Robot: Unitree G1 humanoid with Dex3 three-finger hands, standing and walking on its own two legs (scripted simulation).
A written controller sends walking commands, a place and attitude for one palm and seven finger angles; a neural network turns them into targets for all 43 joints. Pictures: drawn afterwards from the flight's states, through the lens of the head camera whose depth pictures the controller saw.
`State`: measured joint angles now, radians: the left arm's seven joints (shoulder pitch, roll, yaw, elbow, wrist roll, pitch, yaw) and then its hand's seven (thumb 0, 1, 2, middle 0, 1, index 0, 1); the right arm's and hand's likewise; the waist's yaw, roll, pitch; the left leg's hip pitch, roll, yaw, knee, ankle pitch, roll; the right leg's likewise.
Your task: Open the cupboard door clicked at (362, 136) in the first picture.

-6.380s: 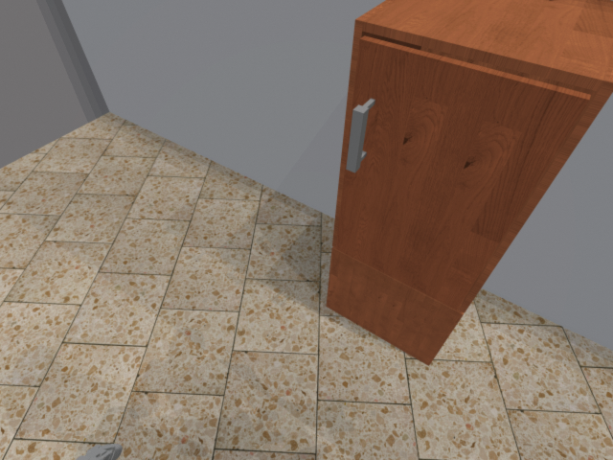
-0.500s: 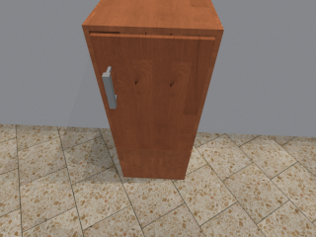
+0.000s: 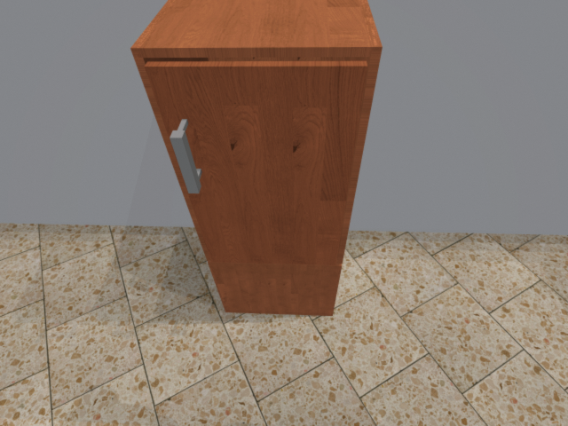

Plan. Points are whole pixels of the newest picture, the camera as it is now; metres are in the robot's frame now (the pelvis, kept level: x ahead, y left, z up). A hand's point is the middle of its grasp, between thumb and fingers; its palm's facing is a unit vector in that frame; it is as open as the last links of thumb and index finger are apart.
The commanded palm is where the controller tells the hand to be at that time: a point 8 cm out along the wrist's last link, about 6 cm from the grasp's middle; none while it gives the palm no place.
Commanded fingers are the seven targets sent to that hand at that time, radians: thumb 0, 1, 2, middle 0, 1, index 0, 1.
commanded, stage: come to a stop and stand still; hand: left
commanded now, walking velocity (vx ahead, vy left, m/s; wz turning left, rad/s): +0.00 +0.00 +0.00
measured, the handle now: (189, 157) +0.58 +0.22 +0.04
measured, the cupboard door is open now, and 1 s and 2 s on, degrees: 0 0 0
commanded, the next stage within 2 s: look again from close up in 0.60 s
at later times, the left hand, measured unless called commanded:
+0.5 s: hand out of the picture +0.02 +0.16 -0.17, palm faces +0.02 -0.98 -0.20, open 7.3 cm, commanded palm none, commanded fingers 0.00 0.90 0.90 -0.20 -0.30 -0.20 -0.30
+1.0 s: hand out of the picture +0.02 +0.16 -0.17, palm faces +0.02 -0.98 -0.19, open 7.3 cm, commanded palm none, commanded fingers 0.00 0.90 0.90 -0.20 -0.30 -0.20 -0.30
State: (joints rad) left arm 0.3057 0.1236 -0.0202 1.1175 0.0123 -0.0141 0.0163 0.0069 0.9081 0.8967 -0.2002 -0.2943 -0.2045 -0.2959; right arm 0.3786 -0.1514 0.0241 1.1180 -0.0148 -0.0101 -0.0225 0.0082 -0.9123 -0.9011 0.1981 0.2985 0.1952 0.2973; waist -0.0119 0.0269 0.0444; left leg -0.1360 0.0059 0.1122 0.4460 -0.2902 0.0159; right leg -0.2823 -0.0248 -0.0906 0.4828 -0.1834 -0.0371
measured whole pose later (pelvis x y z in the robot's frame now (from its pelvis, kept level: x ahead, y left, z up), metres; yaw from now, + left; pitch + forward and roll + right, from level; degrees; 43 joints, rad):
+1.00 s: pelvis +0.03 -0.01 +0.00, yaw +0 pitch -1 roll +0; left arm 0.28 0.14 -0.01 1.14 0.02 -0.02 0.03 0.02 0.93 0.90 -0.20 -0.29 -0.20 -0.30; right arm 0.32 -0.12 0.02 1.16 -0.01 -0.03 -0.04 0.01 -0.91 -0.90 0.20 0.30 0.20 0.30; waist 0.00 0.01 0.04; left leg -0.07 0.03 0.10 0.42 -0.32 -0.01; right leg -0.22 0.00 -0.11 0.48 -0.23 -0.05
